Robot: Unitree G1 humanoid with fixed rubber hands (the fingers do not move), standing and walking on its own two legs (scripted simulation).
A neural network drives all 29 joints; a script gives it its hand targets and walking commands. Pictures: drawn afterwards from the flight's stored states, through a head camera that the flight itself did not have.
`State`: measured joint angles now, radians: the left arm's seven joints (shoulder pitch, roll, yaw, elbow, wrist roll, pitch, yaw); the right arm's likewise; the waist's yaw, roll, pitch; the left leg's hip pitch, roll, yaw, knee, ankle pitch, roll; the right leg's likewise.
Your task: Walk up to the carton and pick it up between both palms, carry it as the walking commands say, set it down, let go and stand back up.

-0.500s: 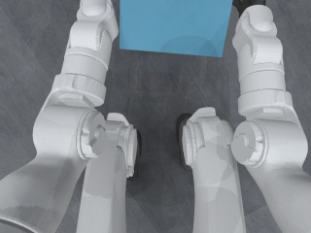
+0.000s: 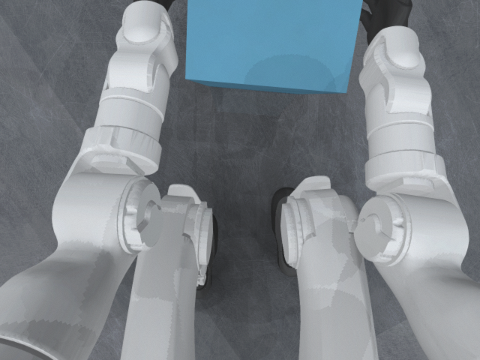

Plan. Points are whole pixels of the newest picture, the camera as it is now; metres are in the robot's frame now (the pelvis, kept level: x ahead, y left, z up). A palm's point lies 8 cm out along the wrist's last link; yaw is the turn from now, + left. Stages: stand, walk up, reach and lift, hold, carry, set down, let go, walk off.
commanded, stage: set down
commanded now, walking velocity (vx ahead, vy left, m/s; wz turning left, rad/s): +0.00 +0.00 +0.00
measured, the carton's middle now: (266, 4) +0.58 -0.07 -0.23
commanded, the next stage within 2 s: none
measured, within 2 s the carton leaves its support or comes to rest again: rests again in 0.48 s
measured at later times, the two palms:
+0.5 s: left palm out of the picture +0.56 +0.07 -0.13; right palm (384, 19) +0.52 -0.21 -0.14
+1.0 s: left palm (157, 1) +0.56 +0.07 -0.14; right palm (379, 28) +0.51 -0.21 -0.15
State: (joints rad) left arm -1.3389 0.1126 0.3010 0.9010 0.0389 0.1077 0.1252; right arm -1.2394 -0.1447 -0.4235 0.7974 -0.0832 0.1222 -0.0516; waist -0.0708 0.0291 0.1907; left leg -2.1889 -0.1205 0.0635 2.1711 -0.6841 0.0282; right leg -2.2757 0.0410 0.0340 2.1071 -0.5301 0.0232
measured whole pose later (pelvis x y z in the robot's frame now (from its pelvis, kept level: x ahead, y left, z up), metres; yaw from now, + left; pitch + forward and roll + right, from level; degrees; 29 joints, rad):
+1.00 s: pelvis +0.01 +0.00 +0.00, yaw +0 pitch +43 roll +1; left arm -1.32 0.11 0.31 0.92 0.05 0.04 0.09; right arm -1.22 -0.15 -0.44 0.86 -0.10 0.05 -0.01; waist -0.07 0.03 0.15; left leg -2.23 -0.12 0.06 2.18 -0.71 0.03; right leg -2.32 0.04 0.03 2.13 -0.56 0.02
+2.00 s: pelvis -0.03 -0.01 +0.03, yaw +0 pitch +24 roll +2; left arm -1.13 0.30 0.05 0.45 -0.16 0.37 0.18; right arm -1.03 -0.32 -0.33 0.44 0.17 0.31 -0.11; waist -0.08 0.03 0.52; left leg -1.86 -0.12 0.05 2.10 -0.67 0.01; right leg -1.95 0.04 0.03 2.05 -0.52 0.01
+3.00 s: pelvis -0.03 -0.01 +0.24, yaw -1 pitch +22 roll +0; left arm -1.11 0.30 0.07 0.54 -0.15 0.43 0.13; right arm -1.02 -0.31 -0.33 0.45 0.17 0.39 -0.04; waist -0.08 0.01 0.51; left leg -1.26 -0.11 -0.04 1.30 -0.41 0.01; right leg -1.32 0.04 0.03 1.23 -0.29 0.00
